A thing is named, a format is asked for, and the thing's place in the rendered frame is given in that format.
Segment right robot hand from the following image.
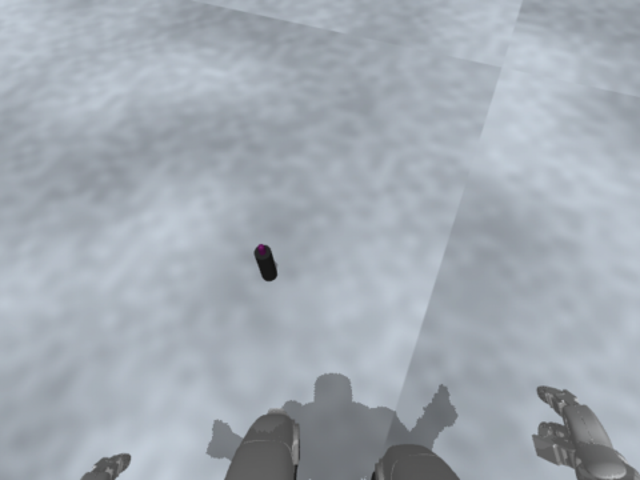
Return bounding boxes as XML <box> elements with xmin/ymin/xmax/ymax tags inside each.
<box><xmin>532</xmin><ymin>386</ymin><xmax>613</xmax><ymax>469</ymax></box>

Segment bottle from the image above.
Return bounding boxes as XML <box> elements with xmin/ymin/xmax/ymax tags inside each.
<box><xmin>254</xmin><ymin>244</ymin><xmax>277</xmax><ymax>281</ymax></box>

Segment left robot hand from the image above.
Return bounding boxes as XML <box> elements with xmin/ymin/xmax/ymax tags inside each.
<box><xmin>80</xmin><ymin>453</ymin><xmax>131</xmax><ymax>480</ymax></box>

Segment right robot arm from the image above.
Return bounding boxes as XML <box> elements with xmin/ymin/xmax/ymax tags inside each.
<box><xmin>574</xmin><ymin>444</ymin><xmax>640</xmax><ymax>480</ymax></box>

